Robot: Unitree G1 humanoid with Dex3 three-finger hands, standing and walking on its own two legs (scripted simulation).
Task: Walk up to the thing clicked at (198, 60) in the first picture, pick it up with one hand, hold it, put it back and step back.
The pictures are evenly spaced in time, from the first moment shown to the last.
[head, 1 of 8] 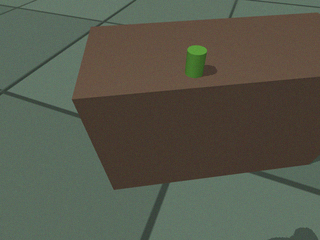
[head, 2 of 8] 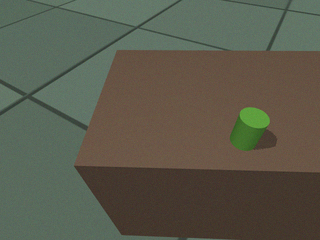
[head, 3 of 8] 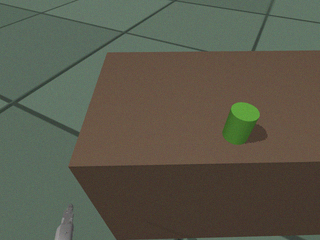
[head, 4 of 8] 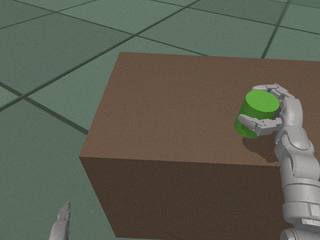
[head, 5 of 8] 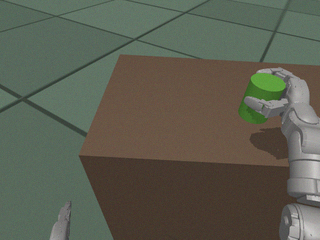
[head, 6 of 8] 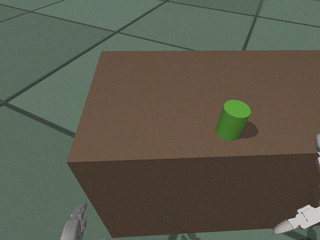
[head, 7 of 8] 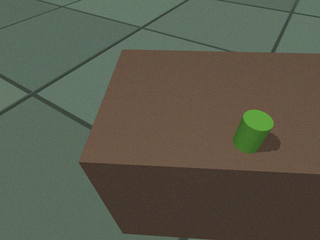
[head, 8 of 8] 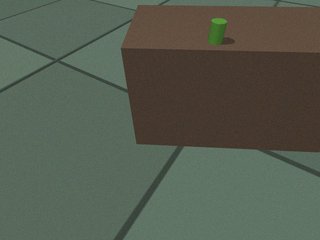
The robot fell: no
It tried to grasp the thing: yes
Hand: right
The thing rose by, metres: 0.24
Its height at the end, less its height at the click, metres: +0.00
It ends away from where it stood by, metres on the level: 0.01
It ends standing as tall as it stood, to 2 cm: yes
